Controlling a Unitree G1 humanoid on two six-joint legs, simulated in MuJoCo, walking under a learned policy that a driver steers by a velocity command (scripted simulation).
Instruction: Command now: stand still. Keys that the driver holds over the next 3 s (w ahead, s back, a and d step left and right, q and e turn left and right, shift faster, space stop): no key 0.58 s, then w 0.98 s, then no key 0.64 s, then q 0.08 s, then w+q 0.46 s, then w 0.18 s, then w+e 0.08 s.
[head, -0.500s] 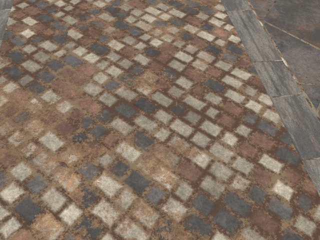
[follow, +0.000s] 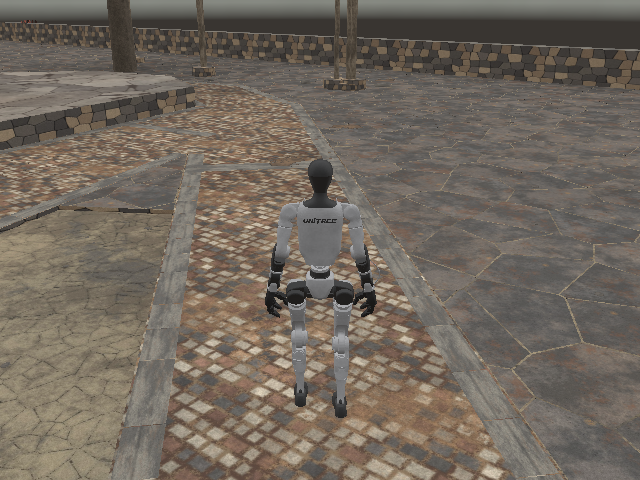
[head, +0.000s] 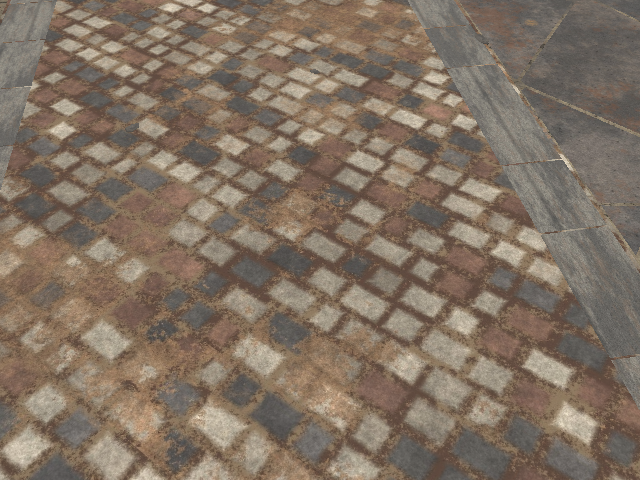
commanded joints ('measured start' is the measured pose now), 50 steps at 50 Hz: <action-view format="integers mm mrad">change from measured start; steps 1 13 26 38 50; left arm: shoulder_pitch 56 80 113 247 50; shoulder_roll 93 59 35 110 35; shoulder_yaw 14 4 1 59 52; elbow -2 44 69 79 -45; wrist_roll -1 -1 0 21 21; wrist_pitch -6 -6 -8 -17 -74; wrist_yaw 5 13 18 8 -51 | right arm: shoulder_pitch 30 53 55 -111 117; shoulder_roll -78 -49 -24 -19 -96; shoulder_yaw -11 -6 -5 -22 -72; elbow -3 67 107 -17 -7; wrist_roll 0 1 1 -29 -13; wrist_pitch -7 -1 4 -28 -63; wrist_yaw -6 -18 -24 12 18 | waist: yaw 6 4 5 77 -5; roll -3 -12 -11 -123 13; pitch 44 53 64 254 120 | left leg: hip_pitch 78 94 99 -399 183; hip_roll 100 104 104 63 315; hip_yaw -120 -115 -110 17 -418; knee -49 -28 -19 413 -250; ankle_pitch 12 66 75 -328 -376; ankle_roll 14 14 10 36 163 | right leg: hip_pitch -118 -94 -87 15 -552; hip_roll -121 -120 -121 -338 -115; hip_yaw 107 93 89 395 11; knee -101 -93 -94 -278 777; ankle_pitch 69 140 163 -365 -20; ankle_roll -39 -37 -37 -243 -80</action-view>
